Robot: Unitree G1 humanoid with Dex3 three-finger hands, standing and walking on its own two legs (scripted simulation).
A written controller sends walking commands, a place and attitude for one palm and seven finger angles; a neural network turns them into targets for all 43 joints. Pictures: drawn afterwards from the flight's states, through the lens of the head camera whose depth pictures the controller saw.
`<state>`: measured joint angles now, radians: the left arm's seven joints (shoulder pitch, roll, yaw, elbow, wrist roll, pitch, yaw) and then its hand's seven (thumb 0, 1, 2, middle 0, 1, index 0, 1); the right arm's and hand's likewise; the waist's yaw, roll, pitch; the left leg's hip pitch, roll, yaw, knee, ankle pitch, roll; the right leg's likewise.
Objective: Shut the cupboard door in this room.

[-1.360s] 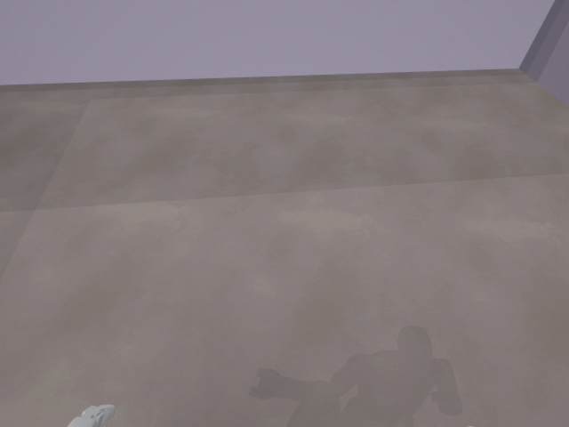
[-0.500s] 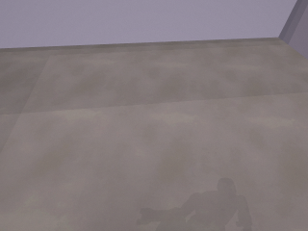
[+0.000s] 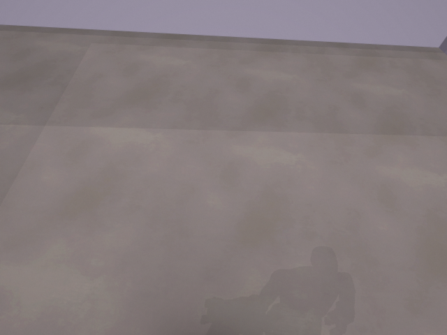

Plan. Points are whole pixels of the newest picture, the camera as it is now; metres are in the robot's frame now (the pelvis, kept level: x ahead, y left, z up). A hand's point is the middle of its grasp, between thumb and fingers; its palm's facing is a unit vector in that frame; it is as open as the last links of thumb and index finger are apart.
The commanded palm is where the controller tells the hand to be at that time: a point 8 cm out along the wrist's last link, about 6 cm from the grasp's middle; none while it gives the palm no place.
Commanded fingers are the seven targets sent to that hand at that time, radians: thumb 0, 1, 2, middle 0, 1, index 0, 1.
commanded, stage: turn or walk to find it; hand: left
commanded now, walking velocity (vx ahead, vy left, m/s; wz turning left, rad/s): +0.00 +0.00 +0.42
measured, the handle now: out of the picture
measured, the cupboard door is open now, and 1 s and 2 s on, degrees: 81 81 81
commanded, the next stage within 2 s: none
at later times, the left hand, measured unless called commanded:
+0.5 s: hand out of the picture -0.01 +0.15 -0.13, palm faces +0.26 -0.92 -0.30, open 7.3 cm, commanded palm none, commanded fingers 0.00 0.90 0.90 -0.20 -0.30 -0.20 -0.30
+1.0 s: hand out of the picture -0.14 +0.19 -0.16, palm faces +0.50 -0.83 -0.25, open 7.3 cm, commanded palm none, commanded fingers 0.00 0.90 0.90 -0.20 -0.30 -0.20 -0.30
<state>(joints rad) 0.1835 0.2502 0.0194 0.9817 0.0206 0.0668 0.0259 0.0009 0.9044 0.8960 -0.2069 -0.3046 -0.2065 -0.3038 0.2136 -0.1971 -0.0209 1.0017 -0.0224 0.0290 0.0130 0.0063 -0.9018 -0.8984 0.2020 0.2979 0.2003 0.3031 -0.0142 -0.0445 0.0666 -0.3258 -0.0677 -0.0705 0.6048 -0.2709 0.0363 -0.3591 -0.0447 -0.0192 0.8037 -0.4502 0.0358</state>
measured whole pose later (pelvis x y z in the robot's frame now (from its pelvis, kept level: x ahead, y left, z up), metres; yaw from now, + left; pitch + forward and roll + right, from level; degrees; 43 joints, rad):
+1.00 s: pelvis -0.07 -0.02 +0.01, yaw +27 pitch -1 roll -1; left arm 0.25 0.25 0.07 0.97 0.02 0.07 0.02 0.00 0.91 0.90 -0.20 -0.30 -0.20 -0.30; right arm 0.16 -0.18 -0.03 0.94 -0.02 0.02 0.00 0.00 -0.90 -0.90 0.20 0.30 0.20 0.30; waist 0.02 -0.04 0.06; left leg -0.21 -0.02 0.01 0.47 -0.24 0.04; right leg -0.44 -0.09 -0.03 1.06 -0.41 0.09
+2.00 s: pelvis -0.15 -0.06 +0.02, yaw +53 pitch -1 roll -2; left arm 0.23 0.26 0.08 0.98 0.03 0.07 0.01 0.00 0.91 0.90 -0.20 -0.30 -0.20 -0.30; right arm 0.17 -0.17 -0.03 0.96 -0.02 0.01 -0.01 0.00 -0.90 -0.90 0.20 0.30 0.20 0.30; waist 0.02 -0.05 0.04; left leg -0.19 -0.03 0.02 0.44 -0.24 0.07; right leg -0.47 -0.10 -0.03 1.10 -0.35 0.09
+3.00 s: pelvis -0.17 -0.12 +0.01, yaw +79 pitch -1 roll -1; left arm 0.26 0.26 0.08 1.00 0.02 0.08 0.02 0.00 0.91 0.90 -0.20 -0.30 -0.20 -0.30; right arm 0.13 -0.20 -0.04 0.95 -0.02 0.02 0.00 0.00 -0.90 -0.90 0.20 0.30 0.20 0.30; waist 0.03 -0.05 0.07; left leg -0.23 0.00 0.05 0.54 -0.30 0.05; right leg -0.42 -0.10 -0.08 1.06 -0.47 0.07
